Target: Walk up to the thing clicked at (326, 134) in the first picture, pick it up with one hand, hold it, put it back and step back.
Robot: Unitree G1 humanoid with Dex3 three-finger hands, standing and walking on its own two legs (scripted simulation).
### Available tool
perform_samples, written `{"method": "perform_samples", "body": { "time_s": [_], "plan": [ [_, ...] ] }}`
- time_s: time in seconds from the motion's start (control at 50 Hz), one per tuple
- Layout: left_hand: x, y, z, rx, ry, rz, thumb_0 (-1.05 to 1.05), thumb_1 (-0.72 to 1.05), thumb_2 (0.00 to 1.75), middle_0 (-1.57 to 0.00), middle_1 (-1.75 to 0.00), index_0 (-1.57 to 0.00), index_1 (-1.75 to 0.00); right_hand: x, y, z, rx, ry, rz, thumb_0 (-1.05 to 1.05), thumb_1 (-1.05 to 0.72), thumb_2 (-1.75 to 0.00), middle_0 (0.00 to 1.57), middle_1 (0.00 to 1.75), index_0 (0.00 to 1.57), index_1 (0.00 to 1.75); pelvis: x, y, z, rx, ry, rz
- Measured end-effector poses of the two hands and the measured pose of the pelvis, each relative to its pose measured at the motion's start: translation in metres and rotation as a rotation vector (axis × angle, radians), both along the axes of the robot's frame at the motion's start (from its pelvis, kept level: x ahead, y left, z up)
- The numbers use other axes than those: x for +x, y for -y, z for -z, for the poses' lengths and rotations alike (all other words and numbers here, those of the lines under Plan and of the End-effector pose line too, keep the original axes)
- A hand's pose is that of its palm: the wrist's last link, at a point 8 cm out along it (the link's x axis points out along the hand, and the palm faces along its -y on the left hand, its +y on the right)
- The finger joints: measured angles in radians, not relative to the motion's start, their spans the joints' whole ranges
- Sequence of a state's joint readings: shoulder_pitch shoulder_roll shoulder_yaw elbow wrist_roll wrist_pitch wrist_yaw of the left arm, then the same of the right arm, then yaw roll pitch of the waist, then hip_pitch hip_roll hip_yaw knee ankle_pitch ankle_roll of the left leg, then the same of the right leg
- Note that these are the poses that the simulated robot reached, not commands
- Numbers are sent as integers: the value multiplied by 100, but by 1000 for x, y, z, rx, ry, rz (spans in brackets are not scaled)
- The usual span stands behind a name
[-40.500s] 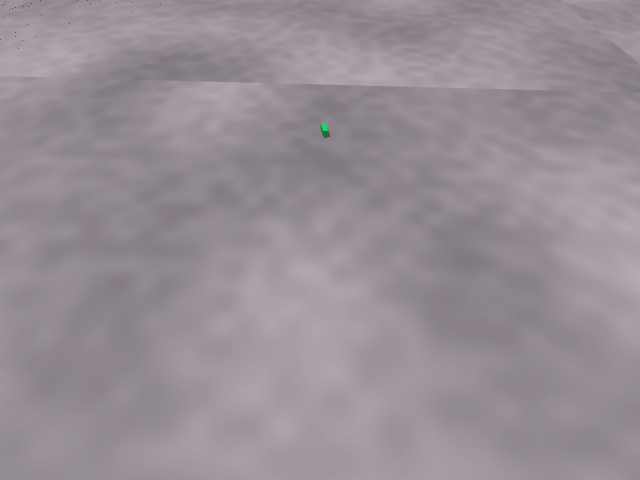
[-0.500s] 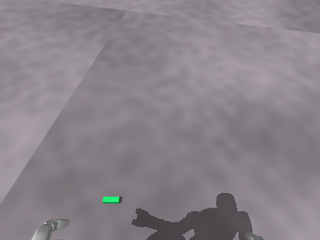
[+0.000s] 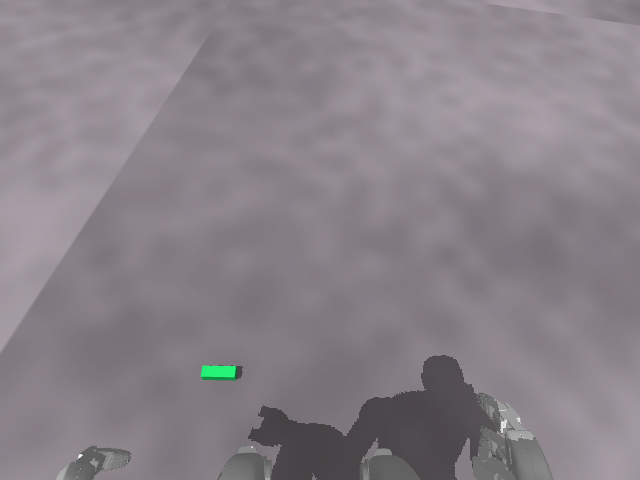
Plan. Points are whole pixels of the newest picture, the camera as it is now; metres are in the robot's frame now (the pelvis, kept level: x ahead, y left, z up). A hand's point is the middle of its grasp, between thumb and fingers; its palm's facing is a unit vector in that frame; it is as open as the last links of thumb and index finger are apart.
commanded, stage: rise first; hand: left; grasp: from above
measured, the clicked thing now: (219, 373) +0.44 +0.25 -0.67
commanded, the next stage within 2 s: none
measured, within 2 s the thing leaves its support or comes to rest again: neither
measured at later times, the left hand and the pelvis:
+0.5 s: hand (135, 474) +0.18 +0.28 -0.26, palm faces -0.39 -0.65 -0.65, open 12.7 cm; pelvis -0.04 +0.00 -0.12, yaw -1 degrees
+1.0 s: hand (167, 412) +0.30 +0.30 -0.44, palm faces -0.50 -0.20 -0.84, open 12.6 cm; pelvis -0.09 +0.00 -0.30, yaw -4 degrees
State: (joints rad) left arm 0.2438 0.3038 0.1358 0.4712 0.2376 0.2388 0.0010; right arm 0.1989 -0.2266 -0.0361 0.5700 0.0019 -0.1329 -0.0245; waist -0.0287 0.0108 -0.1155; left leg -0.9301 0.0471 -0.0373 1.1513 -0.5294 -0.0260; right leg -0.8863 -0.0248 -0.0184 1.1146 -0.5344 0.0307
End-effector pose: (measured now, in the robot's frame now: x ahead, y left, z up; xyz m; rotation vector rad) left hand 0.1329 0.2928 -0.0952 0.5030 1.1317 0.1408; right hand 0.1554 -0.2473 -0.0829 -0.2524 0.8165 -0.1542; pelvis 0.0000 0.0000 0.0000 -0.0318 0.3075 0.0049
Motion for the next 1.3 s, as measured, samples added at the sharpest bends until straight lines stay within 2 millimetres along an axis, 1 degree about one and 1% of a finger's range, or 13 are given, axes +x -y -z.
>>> {"method": "perform_samples", "body": {
  "time_s": [0.24, 0.34, 0.44, 0.52, 0.6, 0.68, 0.76, 0.82, 0.88, 0.98, 1.08, 1.18, 1.3],
  "plan": [
    [-7, -5, 25, 47, -1, 73, 0, -32, 75, -36, -79, -35, -80, 6, -5, 27, -3, 40, -33, 1, -94, -91, 21, 30, 20, 30, -10, -1, 31, -11, -67, -3],
    [4, -11, 52, 97, 10, 162, 0, -32, 75, -37, -78, -36, -80, 4, -2, 53, -12, 36, -54, 1, -94, -91, 21, 30, 20, 30, -18, -1, 55, -9, -115, -1],
    [31, -18, 93, 171, 50, 297, 0, -32, 76, -37, -77, -35, -79, 0, 7, 95, -27, 17, -73, 1, -93, -91, 21, 30, 20, 30, -29, 0, 94, -7, -173, 3],
    [61, -19, 127, 232, 106, 415, 0, -32, 77, -37, -77, -35, -79, -8, 14, 137, -36, -17, -76, 1, -93, -91, 21, 30, 20, 30, -40, 1, 129, -7, -220, 9],
    [90, -21, 159, 299, 146, 516, 0, -31, 78, -36, -78, -35, -80, -21, 20, 182, -36, -75, -70, 1, -94, -91, 21, 30, 20, 30, -50, 2, 164, -9, -258, 16],
    [113, -23, 190, 358, 162, 609, 0, -31, 78, -36, -80, -35, -81, -43, 24, 227, -29, -155, -65, 1, -94, -91, 20, 30, 20, 30, -61, 2, 198, -14, -279, 24],
    [132, -26, 220, 407, 174, 699, 0, -30, 78, -36, -80, -36, -81, -72, 26, 268, -23, -249, -58, 1, -94, -91, 20, 30, 20, 30, -72, 3, 230, -20, -287, 30],
    [144, -25, 240, 433, 187, 761, 0, -30, 78, -36, -81, -36, -81, -97, 27, 292, -21, -316, -41, 1, -95, -91, 20, 29, 20, 30, -79, 3, 252, -26, -285, 35],
    [155, -24, 257, 457, 206, 819, 0, -29, 78, -36, -80, -36, -81, -120, 28, 311, -23, -379, -22, 1, -95, -91, 20, 29, 20, 30, -85, 1, 270, -34, -279, 40],
    [170, -21, 280, 490, 242, 891, 0, -29, 80, -34, -80, -34, -80, -153, 28, 329, -33, -465, 10, 1, -93, -91, 20, 29, 20, 30, -91, -1, 293, -46, -265, 48],
    [185, -20, 297, 528, 269, 940, 0, -27, 81, -32, -77, -32, -78, -176, 30, 339, -50, -528, 34, 1, -91, -90, 20, 29, 20, 30, -94, -4, 310, -59, -255, 53],
    [196, -20, 311, 560, 276, 978, 0, -26, 81, -32, -73, -32, -75, -187, 31, 344, -68, -569, 45, 1, -90, -90, 20, 29, 20, 30, -94, -6, 322, -69, -252, 57],
    [206, -19, 328, 578, 272, 1030, 0, -24, 79, -33, -69, -33, -71, -189, 31, 350, -88, -596, 40, 0, -90, -90, 20, 29, 20, 30, -92, -8, 333, -77, -253, 59]
  ]
}}
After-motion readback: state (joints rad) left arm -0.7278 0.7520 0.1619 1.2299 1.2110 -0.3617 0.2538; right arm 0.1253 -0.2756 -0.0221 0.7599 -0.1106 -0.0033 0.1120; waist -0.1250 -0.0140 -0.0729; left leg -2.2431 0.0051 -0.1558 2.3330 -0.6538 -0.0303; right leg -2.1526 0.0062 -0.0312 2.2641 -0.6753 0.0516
